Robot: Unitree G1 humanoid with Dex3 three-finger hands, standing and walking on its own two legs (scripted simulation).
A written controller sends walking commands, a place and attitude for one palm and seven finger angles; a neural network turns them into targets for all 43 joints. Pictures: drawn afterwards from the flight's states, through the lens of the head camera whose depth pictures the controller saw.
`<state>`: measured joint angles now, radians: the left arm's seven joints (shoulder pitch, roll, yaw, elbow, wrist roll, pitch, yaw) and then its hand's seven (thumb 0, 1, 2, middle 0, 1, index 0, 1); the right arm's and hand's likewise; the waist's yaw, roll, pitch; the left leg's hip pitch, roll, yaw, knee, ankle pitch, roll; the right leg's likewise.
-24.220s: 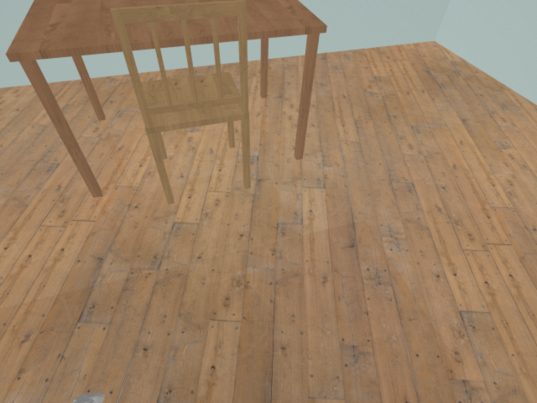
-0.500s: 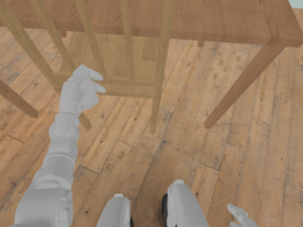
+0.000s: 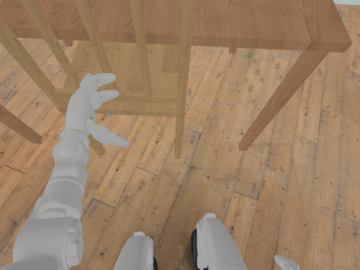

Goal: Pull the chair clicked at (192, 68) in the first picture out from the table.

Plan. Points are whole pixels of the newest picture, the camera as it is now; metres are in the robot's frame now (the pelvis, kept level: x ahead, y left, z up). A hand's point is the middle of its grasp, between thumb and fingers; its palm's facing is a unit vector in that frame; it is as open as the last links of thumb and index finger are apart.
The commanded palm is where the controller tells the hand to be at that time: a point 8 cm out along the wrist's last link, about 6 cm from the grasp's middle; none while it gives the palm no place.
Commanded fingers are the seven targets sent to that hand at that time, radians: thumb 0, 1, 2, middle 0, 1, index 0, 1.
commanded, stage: open the thumb and straighten the fingers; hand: left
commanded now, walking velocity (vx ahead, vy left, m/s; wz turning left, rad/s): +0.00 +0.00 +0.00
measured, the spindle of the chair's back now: (101, 55) +0.61 +0.15 +0.04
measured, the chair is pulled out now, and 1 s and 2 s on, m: -0.09 -0.09 -0.09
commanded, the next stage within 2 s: draw the fingers out of the gap in 0.22 s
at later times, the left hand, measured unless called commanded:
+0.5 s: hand (102, 119) +0.44 +0.14 +0.03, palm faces -0.12 -0.99 -0.08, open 17.5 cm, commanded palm +0.40 +0.20 +0.03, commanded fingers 0.00 -0.55 0.20 0.00 0.00 0.00 0.00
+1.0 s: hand (98, 158) +0.35 +0.14 +0.02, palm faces -0.15 -0.99 -0.07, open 17.5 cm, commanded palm +0.32 +0.21 +0.03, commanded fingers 0.00 -0.55 0.20 0.00 0.00 0.00 0.00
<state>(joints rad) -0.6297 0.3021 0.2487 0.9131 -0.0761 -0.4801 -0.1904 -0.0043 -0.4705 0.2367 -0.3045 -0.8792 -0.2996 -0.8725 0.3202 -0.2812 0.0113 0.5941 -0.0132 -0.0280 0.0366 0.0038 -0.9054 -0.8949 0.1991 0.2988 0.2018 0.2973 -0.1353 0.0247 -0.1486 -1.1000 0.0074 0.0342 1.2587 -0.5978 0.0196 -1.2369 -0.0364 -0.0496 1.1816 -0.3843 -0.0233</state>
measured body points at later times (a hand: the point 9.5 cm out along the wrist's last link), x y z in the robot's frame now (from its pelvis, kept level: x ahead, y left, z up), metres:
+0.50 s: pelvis +0.00 +0.00 +0.00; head +0.13 +0.00 +0.44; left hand +0.44 +0.20 +0.04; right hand +0.07 -0.26 -0.11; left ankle -0.01 +0.11 -0.62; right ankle +0.09 -0.11 -0.62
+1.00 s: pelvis +0.01 +0.01 +0.01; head +0.12 +0.01 +0.44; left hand +0.35 +0.20 +0.03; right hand +0.17 -0.24 -0.10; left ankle -0.01 +0.11 -0.62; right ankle +0.09 -0.11 -0.62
